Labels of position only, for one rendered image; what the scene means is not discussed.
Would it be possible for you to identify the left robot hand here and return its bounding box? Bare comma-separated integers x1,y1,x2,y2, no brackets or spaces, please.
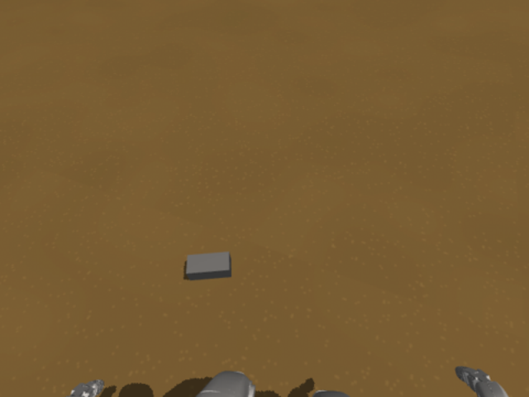
66,380,104,397

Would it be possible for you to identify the carton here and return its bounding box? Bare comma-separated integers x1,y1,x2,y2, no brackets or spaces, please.
186,251,231,280

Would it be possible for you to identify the right robot hand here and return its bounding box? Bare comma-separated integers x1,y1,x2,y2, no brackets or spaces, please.
455,366,508,397

